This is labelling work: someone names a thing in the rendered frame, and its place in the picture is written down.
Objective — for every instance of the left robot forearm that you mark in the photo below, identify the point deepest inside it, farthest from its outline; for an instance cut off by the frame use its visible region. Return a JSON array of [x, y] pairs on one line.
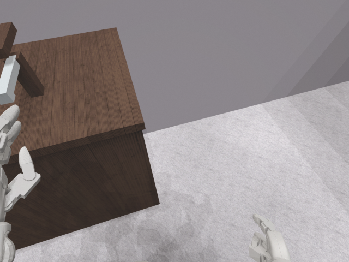
[[7, 247]]

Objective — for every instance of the right robot hand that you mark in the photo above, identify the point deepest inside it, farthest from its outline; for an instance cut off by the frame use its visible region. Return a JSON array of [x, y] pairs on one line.
[[272, 247]]

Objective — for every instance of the counter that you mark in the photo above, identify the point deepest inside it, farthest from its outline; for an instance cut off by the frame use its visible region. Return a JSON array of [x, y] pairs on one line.
[[82, 125]]

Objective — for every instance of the left robot hand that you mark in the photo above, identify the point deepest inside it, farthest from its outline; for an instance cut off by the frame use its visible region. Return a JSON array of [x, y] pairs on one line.
[[22, 184]]

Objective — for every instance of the tap lever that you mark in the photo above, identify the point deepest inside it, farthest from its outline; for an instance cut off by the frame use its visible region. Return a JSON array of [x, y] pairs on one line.
[[8, 80]]

